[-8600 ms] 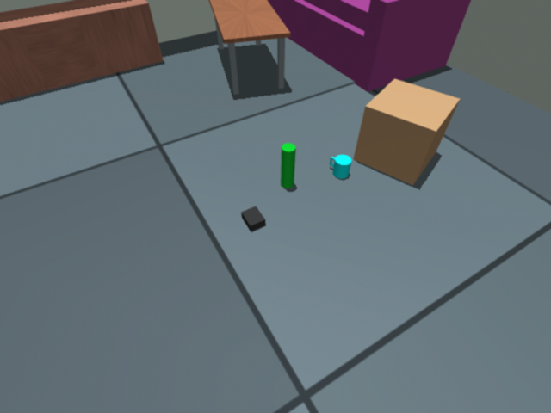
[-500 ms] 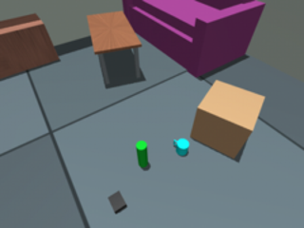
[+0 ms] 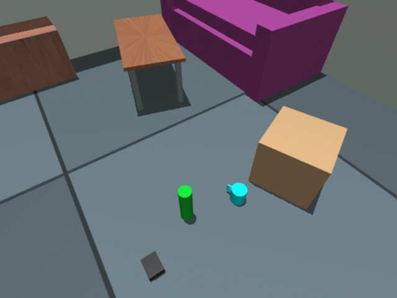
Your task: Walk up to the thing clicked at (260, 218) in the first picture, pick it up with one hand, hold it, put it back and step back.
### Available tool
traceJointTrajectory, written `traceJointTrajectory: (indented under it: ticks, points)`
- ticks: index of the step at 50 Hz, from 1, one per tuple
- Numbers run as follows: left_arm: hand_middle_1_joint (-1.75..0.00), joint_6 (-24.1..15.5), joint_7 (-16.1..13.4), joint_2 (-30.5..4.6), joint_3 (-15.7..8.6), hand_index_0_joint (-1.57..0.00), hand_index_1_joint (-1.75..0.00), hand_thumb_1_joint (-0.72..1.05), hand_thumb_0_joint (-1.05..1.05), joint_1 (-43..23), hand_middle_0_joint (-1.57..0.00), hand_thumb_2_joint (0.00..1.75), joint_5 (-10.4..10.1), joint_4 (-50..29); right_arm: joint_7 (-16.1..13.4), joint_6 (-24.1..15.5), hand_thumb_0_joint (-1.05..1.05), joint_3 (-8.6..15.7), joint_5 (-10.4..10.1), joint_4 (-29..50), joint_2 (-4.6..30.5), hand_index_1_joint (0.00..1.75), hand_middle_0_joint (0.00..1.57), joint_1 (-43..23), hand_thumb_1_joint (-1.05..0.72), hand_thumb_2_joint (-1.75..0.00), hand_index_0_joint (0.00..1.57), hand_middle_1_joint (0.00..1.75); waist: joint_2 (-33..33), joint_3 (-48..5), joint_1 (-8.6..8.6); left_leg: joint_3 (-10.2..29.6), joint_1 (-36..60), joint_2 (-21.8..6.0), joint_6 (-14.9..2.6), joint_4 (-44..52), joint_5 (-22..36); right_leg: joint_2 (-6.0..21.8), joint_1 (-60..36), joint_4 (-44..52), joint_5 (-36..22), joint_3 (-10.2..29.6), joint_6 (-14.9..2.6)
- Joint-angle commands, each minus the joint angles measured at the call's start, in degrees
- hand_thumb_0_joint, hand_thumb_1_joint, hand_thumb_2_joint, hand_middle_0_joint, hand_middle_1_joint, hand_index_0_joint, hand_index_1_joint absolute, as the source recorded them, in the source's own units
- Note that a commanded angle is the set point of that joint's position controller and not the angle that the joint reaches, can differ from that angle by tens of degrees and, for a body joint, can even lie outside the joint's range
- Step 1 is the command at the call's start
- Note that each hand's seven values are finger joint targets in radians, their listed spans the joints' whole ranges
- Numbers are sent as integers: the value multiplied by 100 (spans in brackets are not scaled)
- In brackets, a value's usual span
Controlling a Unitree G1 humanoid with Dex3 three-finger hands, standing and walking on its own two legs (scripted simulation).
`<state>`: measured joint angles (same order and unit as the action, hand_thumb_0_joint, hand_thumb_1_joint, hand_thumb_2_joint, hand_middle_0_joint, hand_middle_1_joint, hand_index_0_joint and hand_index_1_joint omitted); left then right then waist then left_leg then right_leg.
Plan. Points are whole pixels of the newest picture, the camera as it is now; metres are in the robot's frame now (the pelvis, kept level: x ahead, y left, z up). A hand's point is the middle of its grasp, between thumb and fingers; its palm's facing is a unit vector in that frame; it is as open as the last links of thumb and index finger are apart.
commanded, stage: stand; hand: left
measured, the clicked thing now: (152, 265) +0.39 +0.24 -0.76
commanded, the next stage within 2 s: walk up in 0.18 s
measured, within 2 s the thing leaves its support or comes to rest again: neither
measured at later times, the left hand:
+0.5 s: hand out of the picture +0.08 +0.31 -0.19, palm faces -0.04 -0.92 -0.38, open 7.3 cm
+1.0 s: hand out of the picture -0.09 +0.31 -0.17, palm faces -0.11 -0.91 -0.39, open 7.3 cm
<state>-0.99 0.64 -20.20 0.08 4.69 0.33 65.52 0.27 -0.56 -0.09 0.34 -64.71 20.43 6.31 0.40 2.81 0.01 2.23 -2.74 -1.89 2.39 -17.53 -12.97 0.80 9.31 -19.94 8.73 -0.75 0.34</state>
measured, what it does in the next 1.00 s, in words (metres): walks backwards: right foot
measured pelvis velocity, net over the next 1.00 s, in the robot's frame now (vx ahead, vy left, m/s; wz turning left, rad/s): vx -0.19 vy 0.04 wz -0.09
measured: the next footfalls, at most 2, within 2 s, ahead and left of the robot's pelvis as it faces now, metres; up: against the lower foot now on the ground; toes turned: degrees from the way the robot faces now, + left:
right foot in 0.94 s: -0.17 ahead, -0.08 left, +0.00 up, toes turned -3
left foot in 1.26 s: -0.26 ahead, +0.14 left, +0.00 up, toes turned -5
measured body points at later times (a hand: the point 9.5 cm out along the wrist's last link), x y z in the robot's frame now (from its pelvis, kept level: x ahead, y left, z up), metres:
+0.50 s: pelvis -0.07 +0.05 -0.03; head +0.01 +0.06 +0.41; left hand +0.08 +0.36 -0.16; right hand +0.02 -0.29 -0.14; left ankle -0.08 +0.16 -0.75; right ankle +0.02 -0.12 -0.75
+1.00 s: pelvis -0.19 +0.04 -0.03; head -0.13 +0.04 +0.42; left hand -0.08 +0.36 -0.15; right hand -0.08 -0.28 -0.14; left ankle -0.09 +0.16 -0.74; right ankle -0.21 -0.08 -0.75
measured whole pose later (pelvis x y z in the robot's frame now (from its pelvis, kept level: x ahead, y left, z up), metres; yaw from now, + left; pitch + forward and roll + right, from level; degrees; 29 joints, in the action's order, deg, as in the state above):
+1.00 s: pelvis -0.19 +0.04 -0.03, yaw -5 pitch -2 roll -1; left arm 3.3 0.9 -21.6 -4.4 10.7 2.2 49.1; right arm -1.1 2.7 3.4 0.8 -49.0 22.3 5.0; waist 1.4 10.3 -0.6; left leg -0.3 -25.2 -1.8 -0.2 -42.2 -20.1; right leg -1.9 13.3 -37.8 22.1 1.8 -0.7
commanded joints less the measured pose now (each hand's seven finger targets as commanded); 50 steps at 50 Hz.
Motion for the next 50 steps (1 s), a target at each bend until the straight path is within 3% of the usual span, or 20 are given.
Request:
traceJointTrajectory:
  ticks: [1,8,9,11,13,15,17,21,23,24,25,26,30,38,43,46,47,48,49,50]
  points:
    - [-30,-90,-88,-1253,-256,-20,-30,90,0,-216,-20,90,-13,-302,-80,-87,0,212,8,327,1197,30,20,-105,-90,-90,20,30,25,-367,-4,266,-453,-547,-283,278,835,651,-460,272,-801,563,-154]
    - [-30,-105,-84,-1241,-254,-20,-30,90,0,-189,-20,90,1,-356,-71,-105,0,231,7,364,1224,30,20,-119,-90,-90,20,30,15,-560,0,253,-317,-575,-293,255,1058,666,-544,200,-1117,541,-168]
    - [-30,-18,-124,-1545,-509,-20,-30,90,0,-252,-20,90,-106,-490,-78,12,0,327,-31,410,1449,30,20,-314,-90,-90,20,30,-82,243,-98,276,-786,-417,-412,-391,2015,657,-101,-237,-2422,590,-176]
    - [-30,37,-171,-1570,-554,-20,-30,90,0,-103,-20,90,-123,-670,-99,71,0,350,-112,555,1359,30,20,-97,-90,-90,20,30,-220,-391,-26,65,-656,-322,-418,-1001,2338,829,-410,-464,-3183,584,-437]
    - [-30,99,-176,-1671,-624,-20,-30,90,0,-97,-20,90,-115,-857,-102,149,0,396,-132,715,1272,30,20,-3,-90,-90,20,30,-510,-853,-17,-113,-640,18,-389,-1819,1634,1204,-352,-406,-3298,895,-809]
    - [-30,151,-203,-1703,-626,-20,-30,90,0,-384,-20,90,-4,-1145,-87,272,0,452,-83,837,1190,30,20,109,-90,-90,20,30,-1101,-844,-8,-114,-1103,459,-432,-3109,-1372,1882,-44,-200,-3121,1512,-1371]
    - [-30,174,-221,-1715,-629,-20,-30,90,0,-574,-20,90,104,-1397,-50,367,0,511,-36,949,1201,30,20,393,-90,-90,20,30,-1088,-739,108,319,-1068,267,-552,-3870,-2021,1978,641,-368,-2632,1393,-1528]
    - [-30,268,-257,-1649,-602,-20,-30,90,0,-708,-20,90,172,-1725,-26,352,0,589,-12,1055,1228,30,20,790,-90,-90,20,30,-1171,-807,170,32,-1251,211,-427,-2564,-1346,1529,391,-971,-2065,1102,-1126]
    - [-30,380,-230,-1558,-563,-20,-30,90,0,-748,-20,90,67,-1812,-41,279,0,661,120,984,1220,30,20,936,-90,-90,20,30,-734,-641,298,-177,-828,266,-380,-1014,-52,1095,776,-1632,-1141,872,-754]
    - [-30,433,-227,-1237,-513,-20,-30,90,0,-510,-20,90,-8,-1874,-62,239,0,746,271,1103,1554,30,20,773,-90,-90,20,30,327,-461,173,1073,-826,-537,-530,-254,1106,328,1272,-2535,32,652,-428]
    - [-30,474,-263,-1003,-487,-20,-30,90,0,-226,-20,90,-21,-1859,-64,201,0,830,302,1327,2051,30,20,269,-90,-90,20,30,1220,-446,-89,2210,-619,-1479,-996,-141,2384,-674,2001,-3498,2591,516,-182]
    - [-30,495,-351,-1294,-593,-20,-30,90,0,-394,-20,90,34,-1827,-54,189,0,910,213,1468,2451,30,20,335,-90,-90,20,30,1468,-622,299,2898,-1390,-2097,-1603,6,2519,-786,1535,-4362,3202,1292,-129]
    - [-30,503,-335,-1354,-601,-20,-30,90,0,295,-20,90,-19,-1629,-236,97,0,746,199,1673,1659,30,20,-338,-90,-90,20,30,792,-315,-285,1287,-636,-1279,-1354,-735,2714,-677,2219,-5393,1961,1408,-89]
    - [-30,400,-226,-1162,-655,-20,-30,90,0,214,-20,90,89,-2113,-324,101,0,770,97,1726,1567,30,20,567,-90,-90,20,30,742,-604,257,1177,693,-1407,-1557,-1148,3617,-418,1915,-3443,2124,856,186]
    - [-30,402,-121,-1103,-699,-20,-30,90,0,813,-20,90,114,-1980,-258,142,0,778,125,1983,1721,30,20,169,-90,-90,20,30,1026,-815,52,1188,-262,-1489,-1448,-946,2019,-188,783,-2101,1785,344,-34]
    - [-30,381,-66,-1156,-795,-20,-30,90,0,1434,-20,90,170,-1757,-208,201,0,741,90,2069,1725,30,20,-130,-90,-90,20,30,776,-765,-259,994,-1333,-1305,-1016,-1045,976,-110,-198,-1037,870,222,-317]
    - [-30,355,-64,-1340,-842,-20,-30,90,0,1461,-20,90,220,-1809,-196,213,0,700,62,2099,1550,30,20,-119,-90,-90,20,30,197,-650,-298,717,-1745,-924,-721,-1569,328,389,-104,-506,889,991,-563]
    - [-30,328,-30,-1748,-947,-20,-30,90,0,1133,-20,90,214,-2001,-194,213,0,639,29,2184,1243,30,20,-162,-90,-90,20,30,-952,-189,-197,158,-2582,151,-339,-2424,-1148,1227,202,-73,654,2332,-1060]
    - [-30,318,-34,-2130,-997,-20,-30,90,0,684,-20,90,234,-2218,-278,236,0,659,31,2149,1227,30,20,-224,-90,-90,20,30,-1707,1,-342,84,-2314,694,-214,-4075,-2383,2181,1251,377,193,3116,-1826]
    - [-30,271,-60,-1921,-934,-20,-30,90,0,450,-20,90,228,-2389,-292,257,0,674,33,2049,1353,30,20,-82,-90,-90,20,30,-1244,133,-201,582,-2193,654,-191,-4811,-2289,2118,1498,271,-375,2958,-1822]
